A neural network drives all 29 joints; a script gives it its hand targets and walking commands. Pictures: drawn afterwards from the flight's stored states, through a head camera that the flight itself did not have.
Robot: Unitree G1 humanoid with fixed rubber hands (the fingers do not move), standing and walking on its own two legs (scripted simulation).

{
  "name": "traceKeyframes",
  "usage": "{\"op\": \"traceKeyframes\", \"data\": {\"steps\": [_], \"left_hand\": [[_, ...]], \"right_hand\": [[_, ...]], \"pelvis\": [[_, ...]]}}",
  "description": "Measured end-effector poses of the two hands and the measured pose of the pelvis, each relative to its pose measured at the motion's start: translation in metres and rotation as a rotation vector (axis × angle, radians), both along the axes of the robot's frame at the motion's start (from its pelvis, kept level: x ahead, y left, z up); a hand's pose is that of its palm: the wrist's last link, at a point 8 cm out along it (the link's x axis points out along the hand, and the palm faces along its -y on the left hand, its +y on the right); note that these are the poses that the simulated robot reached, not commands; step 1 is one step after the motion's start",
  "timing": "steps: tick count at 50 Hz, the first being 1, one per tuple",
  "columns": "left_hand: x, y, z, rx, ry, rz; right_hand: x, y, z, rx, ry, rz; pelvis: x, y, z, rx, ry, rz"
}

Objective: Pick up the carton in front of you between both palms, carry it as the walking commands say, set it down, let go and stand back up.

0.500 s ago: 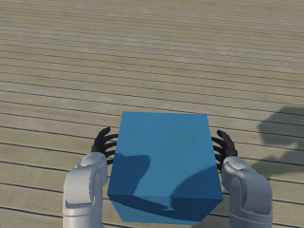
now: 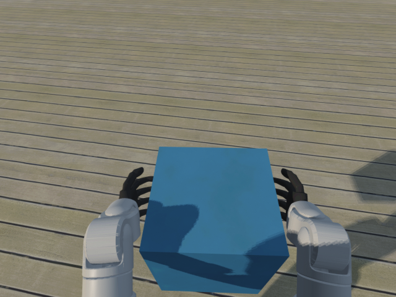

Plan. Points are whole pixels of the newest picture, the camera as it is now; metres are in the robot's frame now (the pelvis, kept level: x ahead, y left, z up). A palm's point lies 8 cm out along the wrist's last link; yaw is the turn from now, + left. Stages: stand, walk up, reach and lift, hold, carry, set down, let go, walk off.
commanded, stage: carry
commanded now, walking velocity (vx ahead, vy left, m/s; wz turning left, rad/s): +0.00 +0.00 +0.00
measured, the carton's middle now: (210, 223) +0.28 +0.00 +0.02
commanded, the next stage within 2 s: hold in 1.34 s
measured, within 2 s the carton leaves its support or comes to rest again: neither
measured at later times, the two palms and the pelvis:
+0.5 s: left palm (127, 207) +0.28 +0.16 +0.07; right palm (284, 210) +0.28 -0.14 +0.07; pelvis +0.02 +0.01 -0.01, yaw +0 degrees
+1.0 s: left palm (130, 223) +0.26 +0.16 +0.04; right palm (281, 228) +0.26 -0.14 +0.04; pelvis -0.02 +0.01 +0.00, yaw +0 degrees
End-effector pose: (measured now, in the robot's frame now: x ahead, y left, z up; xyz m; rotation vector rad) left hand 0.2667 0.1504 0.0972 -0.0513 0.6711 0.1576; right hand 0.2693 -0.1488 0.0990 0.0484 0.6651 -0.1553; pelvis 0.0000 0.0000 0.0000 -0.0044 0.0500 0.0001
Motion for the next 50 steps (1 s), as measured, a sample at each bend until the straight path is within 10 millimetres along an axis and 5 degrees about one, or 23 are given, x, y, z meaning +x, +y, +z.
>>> {"op": "traceKeyframes", "data": {"steps": [7, 16, 38, 50], "left_hand": [[0.020, 0.008, -0.008, -0.002, 0.036, 0.002], [0.022, 0.012, -0.014, 0.003, 0.043, 0.003], [-0.004, 0.012, -0.038, 0.048, 0.049, -0.032], [-0.002, 0.011, -0.060, 0.081, 0.034, -0.062]], "right_hand": [[0.021, 0.008, -0.008, -0.005, 0.036, 0.003], [0.023, 0.012, -0.015, -0.001, 0.043, 0.004], [-0.005, 0.012, -0.039, -0.044, 0.049, 0.033], [-0.005, 0.011, -0.061, -0.077, 0.034, 0.049]], "pelvis": [[0.023, 0.007, -0.004, 0.000, 0.008, 0.004], [0.024, 0.011, -0.007, 0.001, 0.008, 0.005], [-0.005, 0.012, -0.003, 0.003, -0.019, 0.002], [-0.023, 0.013, -0.003, 0.005, -0.022, 0.000]]}}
